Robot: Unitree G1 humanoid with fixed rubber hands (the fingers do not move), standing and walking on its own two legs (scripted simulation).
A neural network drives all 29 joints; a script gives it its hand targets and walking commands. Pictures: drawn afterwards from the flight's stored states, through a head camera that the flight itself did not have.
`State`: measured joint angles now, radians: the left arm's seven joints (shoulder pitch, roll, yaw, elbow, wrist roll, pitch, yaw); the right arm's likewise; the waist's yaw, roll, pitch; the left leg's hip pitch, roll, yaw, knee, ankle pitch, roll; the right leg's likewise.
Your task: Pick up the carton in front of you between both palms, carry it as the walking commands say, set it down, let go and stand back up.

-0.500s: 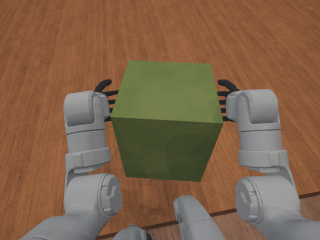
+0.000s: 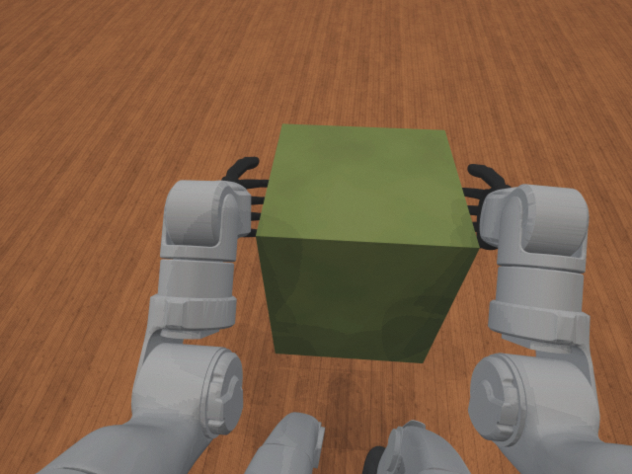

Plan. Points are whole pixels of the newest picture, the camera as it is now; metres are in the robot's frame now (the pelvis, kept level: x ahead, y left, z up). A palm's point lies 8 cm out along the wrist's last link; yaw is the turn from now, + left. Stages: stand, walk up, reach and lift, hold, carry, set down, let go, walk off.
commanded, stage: carry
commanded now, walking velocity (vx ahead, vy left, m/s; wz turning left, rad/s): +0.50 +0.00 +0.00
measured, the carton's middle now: (355, 248) +0.38 +0.03 +0.04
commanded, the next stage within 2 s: none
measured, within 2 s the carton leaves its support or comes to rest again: neither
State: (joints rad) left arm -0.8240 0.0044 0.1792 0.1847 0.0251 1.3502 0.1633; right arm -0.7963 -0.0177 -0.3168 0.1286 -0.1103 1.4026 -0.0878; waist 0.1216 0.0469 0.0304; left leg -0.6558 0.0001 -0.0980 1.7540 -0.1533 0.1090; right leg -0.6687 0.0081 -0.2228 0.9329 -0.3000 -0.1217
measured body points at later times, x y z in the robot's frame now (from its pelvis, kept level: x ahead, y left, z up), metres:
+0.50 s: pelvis +0.31 +0.04 +0.05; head +0.27 +0.04 +0.50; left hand +0.68 +0.18 +0.22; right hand +0.67 -0.12 +0.22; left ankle +0.42 +0.11 -0.67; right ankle +0.14 -0.07 -0.63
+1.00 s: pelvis +0.59 +0.00 +0.06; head +0.61 +0.00 +0.51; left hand +0.92 +0.15 +0.15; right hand +0.90 -0.16 +0.14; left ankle +0.44 +0.11 -0.63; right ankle +0.67 -0.08 -0.67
